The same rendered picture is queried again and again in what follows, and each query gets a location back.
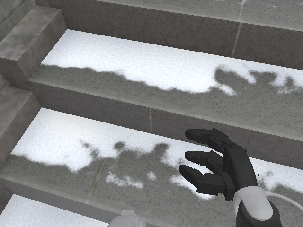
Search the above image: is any left robot shin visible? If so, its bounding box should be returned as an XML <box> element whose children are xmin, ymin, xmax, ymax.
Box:
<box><xmin>121</xmin><ymin>210</ymin><xmax>137</xmax><ymax>218</ymax></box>

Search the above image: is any robot right hand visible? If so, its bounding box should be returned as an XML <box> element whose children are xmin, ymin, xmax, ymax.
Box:
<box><xmin>179</xmin><ymin>128</ymin><xmax>259</xmax><ymax>201</ymax></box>

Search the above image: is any right robot forearm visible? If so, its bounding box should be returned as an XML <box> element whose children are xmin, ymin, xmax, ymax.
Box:
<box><xmin>232</xmin><ymin>185</ymin><xmax>283</xmax><ymax>227</ymax></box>

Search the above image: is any left robot thigh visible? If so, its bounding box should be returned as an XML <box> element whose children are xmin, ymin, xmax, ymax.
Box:
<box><xmin>107</xmin><ymin>215</ymin><xmax>146</xmax><ymax>227</ymax></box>

